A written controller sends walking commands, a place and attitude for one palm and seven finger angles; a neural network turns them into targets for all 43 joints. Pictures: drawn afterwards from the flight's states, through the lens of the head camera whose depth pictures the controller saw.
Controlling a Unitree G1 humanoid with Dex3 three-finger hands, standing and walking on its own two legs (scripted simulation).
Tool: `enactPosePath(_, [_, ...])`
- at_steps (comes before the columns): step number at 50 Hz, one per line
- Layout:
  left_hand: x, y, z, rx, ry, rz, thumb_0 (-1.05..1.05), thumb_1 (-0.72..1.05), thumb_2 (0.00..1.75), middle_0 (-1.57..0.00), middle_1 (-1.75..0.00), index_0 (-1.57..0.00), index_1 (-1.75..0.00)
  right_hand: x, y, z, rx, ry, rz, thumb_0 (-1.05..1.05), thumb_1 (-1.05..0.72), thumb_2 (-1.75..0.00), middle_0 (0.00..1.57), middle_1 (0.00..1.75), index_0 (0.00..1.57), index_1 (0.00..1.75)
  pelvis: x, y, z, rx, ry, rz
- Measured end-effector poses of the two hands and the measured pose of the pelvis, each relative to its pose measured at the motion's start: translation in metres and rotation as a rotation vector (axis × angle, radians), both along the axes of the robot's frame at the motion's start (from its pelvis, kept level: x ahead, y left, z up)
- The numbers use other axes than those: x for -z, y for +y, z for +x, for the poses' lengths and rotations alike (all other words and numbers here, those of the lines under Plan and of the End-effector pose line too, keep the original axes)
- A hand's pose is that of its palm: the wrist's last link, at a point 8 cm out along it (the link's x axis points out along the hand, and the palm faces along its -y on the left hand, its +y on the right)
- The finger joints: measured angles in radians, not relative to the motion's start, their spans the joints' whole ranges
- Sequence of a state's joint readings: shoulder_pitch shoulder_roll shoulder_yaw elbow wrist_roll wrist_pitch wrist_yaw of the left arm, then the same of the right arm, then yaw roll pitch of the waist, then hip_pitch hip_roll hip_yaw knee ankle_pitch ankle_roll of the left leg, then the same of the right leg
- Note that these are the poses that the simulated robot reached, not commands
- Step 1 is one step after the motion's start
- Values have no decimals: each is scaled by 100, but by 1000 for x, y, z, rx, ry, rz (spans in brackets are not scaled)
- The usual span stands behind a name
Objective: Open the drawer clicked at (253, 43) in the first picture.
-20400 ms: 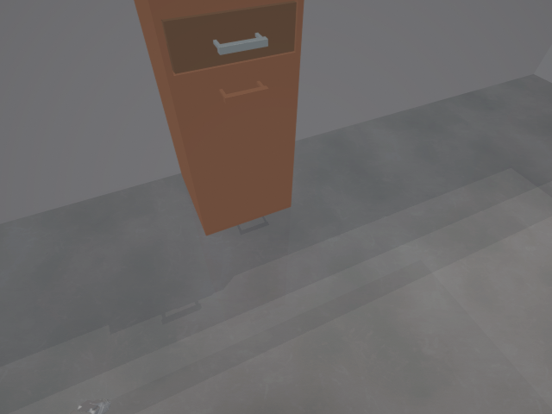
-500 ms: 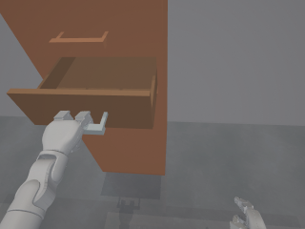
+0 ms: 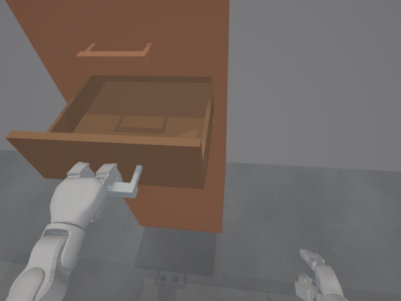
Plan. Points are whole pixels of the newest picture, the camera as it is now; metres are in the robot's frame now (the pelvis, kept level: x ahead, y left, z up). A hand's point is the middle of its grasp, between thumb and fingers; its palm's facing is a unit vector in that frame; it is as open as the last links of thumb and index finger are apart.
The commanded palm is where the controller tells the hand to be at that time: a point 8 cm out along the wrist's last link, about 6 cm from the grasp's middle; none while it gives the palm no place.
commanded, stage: pull the drawer open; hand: left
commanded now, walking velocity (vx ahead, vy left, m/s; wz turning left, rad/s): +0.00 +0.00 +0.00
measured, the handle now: (104, 178) +0.32 +0.24 +0.08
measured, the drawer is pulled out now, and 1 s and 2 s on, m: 0.22 0.30 0.30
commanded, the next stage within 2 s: open the thumb to release the handle in 0.94 s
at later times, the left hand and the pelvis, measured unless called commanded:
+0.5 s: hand (82, 240) +0.20 +0.24 +0.06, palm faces +0.03 -0.08 -1.00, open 5.6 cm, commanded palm +0.17 +0.24 +0.12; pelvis +0.00 +0.00 +0.00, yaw +1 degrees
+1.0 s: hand (75, 255) +0.17 +0.24 +0.06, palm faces +0.02 -0.09 -1.00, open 5.6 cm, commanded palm +0.13 +0.25 +0.12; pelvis +0.00 +0.00 -0.01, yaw -1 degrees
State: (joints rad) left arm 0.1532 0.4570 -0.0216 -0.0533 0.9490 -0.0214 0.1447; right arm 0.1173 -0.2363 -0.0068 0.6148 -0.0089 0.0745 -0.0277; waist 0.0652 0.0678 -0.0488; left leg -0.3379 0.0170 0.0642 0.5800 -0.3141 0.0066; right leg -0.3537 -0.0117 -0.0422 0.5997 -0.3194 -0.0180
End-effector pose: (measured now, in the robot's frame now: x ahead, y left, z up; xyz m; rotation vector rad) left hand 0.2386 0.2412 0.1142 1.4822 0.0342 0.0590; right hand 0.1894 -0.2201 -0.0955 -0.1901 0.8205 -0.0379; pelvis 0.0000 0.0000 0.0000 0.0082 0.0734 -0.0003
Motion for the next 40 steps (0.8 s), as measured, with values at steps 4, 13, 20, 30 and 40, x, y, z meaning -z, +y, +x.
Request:
enactPosePath(4, [0, 0, -14, -3, -4, -6, 2, 72, 82, -31, -135, -41, -135, 0, -1, 2, -9, 0, -3, 1, -90, -89, 20, 30, 20, 30, 1, 1, 2, -1, 0, -1])
enactPosePath(13, [0, 0, -45, -7, -10, -4, 2, 72, 83, -32, -135, -41, -135, 1, 5, 12, -40, -12, -2, 1, -90, -89, 20, 30, 20, 30, 3, 1, 3, -6, 0, -4])
enactPosePath(20, [0, 0, -59, -8, -15, 5, 2, 71, 84, -33, -135, -41, -135, 0, 15, 19, -67, -27, 8, 1, -90, -89, 20, 30, 20, 30, 5, 0, 0, -13, -5, -4])
enactPosePath(30, [-1, -1, -65, -25, 1, 3, 2, 70, 82, -34, -135, -41, -135, -4, 16, 17, -65, -49, 27, 1, -90, -89, 21, 30, 20, 30, 4, -3, -2, -1, -9, -4])
enactPosePath(40, [-2, 0, -84, -28, 8, 1, 2, 70, 79, -33, -135, -41, -135, -4, -4, 8, -38, -35, -18, 1, -90, -89, 21, 30, 20, 30, 6, -3, 0, 11, 5, -6])
